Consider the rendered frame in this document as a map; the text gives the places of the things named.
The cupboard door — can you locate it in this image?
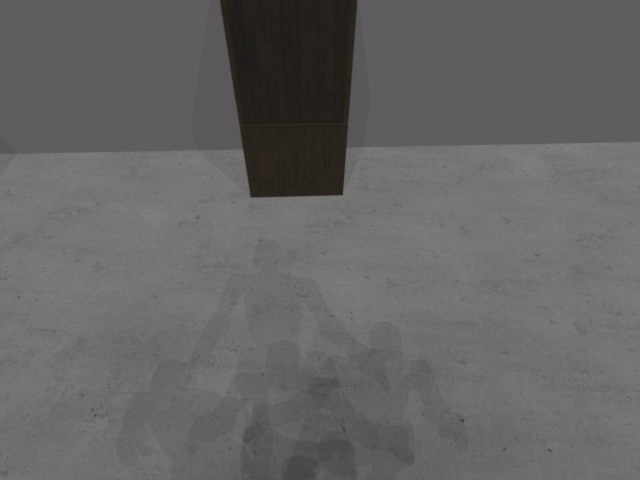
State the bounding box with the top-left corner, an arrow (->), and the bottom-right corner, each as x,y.
226,0 -> 351,122

